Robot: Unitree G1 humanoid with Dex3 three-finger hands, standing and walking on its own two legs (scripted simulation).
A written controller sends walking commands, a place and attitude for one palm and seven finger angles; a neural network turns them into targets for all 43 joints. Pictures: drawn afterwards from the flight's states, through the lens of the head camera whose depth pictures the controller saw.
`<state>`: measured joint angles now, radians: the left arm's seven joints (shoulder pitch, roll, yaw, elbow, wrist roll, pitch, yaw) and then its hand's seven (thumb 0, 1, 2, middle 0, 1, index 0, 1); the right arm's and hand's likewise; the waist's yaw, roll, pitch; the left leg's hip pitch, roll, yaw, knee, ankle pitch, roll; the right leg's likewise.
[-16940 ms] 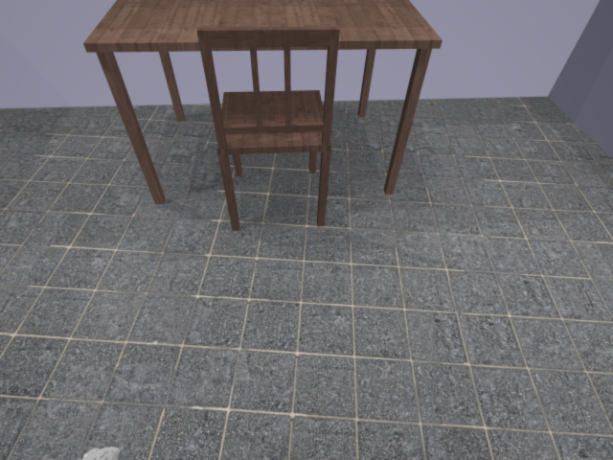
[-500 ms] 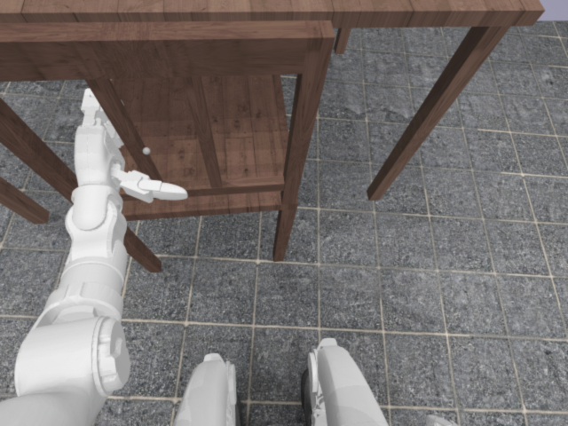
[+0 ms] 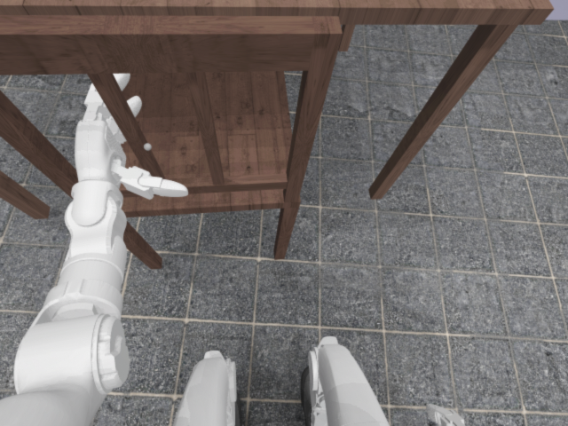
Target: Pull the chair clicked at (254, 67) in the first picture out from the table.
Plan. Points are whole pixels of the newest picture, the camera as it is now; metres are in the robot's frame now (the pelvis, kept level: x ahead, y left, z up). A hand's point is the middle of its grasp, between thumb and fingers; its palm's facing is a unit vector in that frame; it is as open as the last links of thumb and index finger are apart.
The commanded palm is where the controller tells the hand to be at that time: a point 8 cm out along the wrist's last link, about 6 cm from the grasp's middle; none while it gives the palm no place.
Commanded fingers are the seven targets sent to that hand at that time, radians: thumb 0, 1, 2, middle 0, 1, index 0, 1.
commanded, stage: hook a spindle and tug to test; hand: left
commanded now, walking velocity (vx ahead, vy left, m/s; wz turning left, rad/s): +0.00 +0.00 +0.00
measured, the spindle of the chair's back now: (136, 139) +0.51 +0.19 +0.01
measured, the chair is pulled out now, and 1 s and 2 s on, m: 0.00 0.00 0.04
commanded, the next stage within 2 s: step backward, pulling the chair out in 1.22 s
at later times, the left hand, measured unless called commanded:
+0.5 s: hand (149, 147) +0.48 +0.16 +0.03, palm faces +0.06 -1.00 -0.01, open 7.2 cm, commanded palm +0.45 +0.20 +0.03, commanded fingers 0.00 0.90 0.90 -0.50 -1.45 -0.50 -1.45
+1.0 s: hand (149, 151) +0.47 +0.16 +0.03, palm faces +0.05 -1.00 +0.00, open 5.1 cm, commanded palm +0.42 +0.20 +0.03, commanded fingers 0.00 0.90 0.90 -0.50 -1.45 -0.50 -1.45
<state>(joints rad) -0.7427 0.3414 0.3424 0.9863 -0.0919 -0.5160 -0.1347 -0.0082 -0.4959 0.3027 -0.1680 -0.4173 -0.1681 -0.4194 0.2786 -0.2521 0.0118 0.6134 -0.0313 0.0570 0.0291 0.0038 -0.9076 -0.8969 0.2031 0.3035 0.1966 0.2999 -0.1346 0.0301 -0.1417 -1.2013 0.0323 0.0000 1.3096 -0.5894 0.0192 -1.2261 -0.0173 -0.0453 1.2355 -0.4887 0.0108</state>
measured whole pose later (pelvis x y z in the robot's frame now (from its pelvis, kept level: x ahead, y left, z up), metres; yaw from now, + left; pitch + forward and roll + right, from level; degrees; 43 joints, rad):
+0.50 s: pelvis +0.00 +0.00 +0.00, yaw +0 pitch +27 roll -2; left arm -0.75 0.33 0.34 1.00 -0.09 -0.52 -0.12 0.00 0.37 0.68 -0.49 -1.41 -0.48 -1.41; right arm 0.28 -0.25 0.01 0.62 -0.03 0.05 0.03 0.00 -0.91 -0.90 0.20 0.30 0.20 0.30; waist -0.13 0.03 -0.15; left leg -1.20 0.03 0.00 1.31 -0.58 0.02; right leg -1.22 -0.02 -0.04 1.24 -0.49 0.01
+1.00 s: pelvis +0.02 +0.00 +0.01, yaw -1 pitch +27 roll -2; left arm -0.57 0.29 0.31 0.79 -0.13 -0.47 -0.10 0.02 0.79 0.80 -0.41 -1.45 -0.42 -1.45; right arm 0.29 -0.24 0.00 0.59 -0.02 0.04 0.05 0.01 -0.91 -0.90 0.20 0.30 0.20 0.30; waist -0.13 0.03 -0.16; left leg -1.12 0.04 0.02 1.25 -0.60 0.02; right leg -1.16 -0.01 -0.02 1.18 -0.49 0.02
